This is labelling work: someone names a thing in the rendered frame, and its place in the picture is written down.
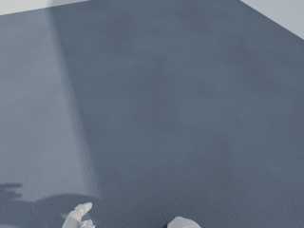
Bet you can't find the left robot hand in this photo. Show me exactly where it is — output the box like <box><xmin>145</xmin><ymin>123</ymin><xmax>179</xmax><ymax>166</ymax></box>
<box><xmin>62</xmin><ymin>202</ymin><xmax>96</xmax><ymax>228</ymax></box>

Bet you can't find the robot right thigh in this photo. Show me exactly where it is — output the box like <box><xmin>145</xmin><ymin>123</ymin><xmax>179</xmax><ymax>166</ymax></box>
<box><xmin>167</xmin><ymin>218</ymin><xmax>201</xmax><ymax>228</ymax></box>

